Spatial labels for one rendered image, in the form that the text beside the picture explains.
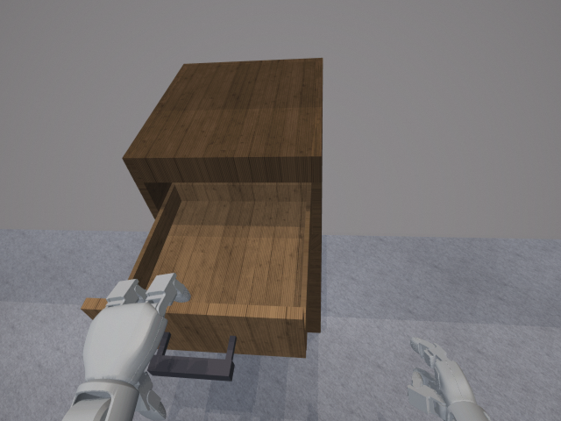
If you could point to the handle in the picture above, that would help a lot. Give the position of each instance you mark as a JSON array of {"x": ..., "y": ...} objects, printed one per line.
[{"x": 192, "y": 367}]

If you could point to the left robot hand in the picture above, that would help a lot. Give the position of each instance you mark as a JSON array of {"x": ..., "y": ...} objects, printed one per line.
[{"x": 124, "y": 336}]

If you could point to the robot left forearm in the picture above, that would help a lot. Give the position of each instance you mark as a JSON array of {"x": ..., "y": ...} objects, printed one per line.
[{"x": 103, "y": 400}]

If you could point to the drawer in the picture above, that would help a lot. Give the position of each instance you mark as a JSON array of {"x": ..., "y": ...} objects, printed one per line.
[{"x": 242, "y": 249}]

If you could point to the right robot hand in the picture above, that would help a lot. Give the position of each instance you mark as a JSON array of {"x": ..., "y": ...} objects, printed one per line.
[{"x": 434, "y": 393}]

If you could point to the robot right forearm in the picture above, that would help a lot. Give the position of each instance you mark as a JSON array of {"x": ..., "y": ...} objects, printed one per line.
[{"x": 466, "y": 411}]

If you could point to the cabinet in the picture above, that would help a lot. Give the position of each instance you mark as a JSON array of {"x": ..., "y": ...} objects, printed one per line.
[{"x": 238, "y": 121}]

